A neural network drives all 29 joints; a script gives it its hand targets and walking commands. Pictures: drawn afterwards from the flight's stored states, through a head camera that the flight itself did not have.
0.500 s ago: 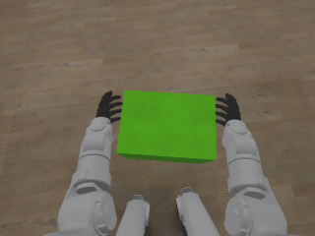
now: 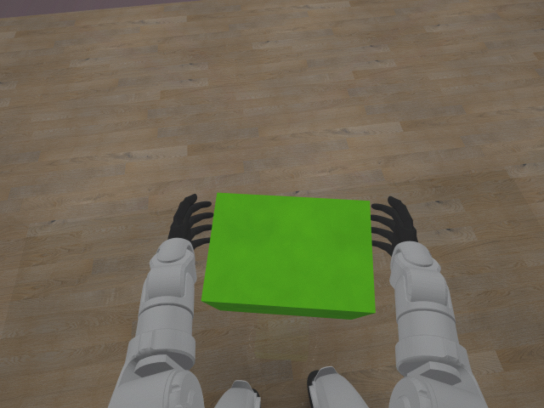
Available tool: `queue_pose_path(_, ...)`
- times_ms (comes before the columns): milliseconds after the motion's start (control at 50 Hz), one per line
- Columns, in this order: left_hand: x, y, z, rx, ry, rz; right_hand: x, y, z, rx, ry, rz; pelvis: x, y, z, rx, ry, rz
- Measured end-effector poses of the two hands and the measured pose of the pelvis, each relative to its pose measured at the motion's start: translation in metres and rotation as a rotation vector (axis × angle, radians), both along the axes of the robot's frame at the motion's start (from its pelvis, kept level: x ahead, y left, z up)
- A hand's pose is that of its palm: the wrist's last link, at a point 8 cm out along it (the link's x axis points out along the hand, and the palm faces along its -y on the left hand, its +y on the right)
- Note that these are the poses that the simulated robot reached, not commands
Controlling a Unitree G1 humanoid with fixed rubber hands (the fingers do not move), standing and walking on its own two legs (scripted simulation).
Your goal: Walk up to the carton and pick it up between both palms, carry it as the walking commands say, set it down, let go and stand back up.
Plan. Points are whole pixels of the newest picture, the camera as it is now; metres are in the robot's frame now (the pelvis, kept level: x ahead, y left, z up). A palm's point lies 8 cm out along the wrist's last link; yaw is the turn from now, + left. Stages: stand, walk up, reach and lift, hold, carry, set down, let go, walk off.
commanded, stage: reach and lift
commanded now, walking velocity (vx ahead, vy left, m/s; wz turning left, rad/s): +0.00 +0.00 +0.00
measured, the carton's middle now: (288, 260) +0.36 -0.03 -0.12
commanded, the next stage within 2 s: none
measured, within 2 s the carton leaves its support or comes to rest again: neither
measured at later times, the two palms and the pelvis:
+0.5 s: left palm (167, 237) +0.35 +0.14 +0.04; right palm (423, 241) +0.32 -0.20 +0.04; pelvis +0.02 +0.00 +0.04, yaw +0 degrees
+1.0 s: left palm (143, 234) +0.33 +0.15 +0.10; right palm (442, 232) +0.30 -0.19 +0.10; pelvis +0.03 +0.00 +0.06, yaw +0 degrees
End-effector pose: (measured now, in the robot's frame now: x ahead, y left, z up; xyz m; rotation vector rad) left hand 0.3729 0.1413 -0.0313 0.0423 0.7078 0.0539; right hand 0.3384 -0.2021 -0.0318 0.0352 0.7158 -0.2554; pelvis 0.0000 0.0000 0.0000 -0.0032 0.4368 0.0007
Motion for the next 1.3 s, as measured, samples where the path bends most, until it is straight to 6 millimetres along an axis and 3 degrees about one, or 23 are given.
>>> queue_pose_path(540,-0.023,0.001,0.076,0.011,-0.030,-0.005,-0.023,0.002,0.076,-0.013,-0.032,-0.012,0.019,-0.002,0.044,0.001,-0.239,-0.007)
queue_pose_path(980,-0.043,0.008,0.132,0.016,-0.082,0.011,-0.035,0.009,0.133,-0.025,-0.088,-0.004,0.030,-0.002,0.057,0.000,-0.468,0.008)
queue_pose_path(1300,-0.054,0.014,0.141,0.030,-0.069,0.055,-0.038,0.017,0.142,-0.031,-0.074,0.022,0.026,-0.001,0.057,0.000,-0.543,-0.001)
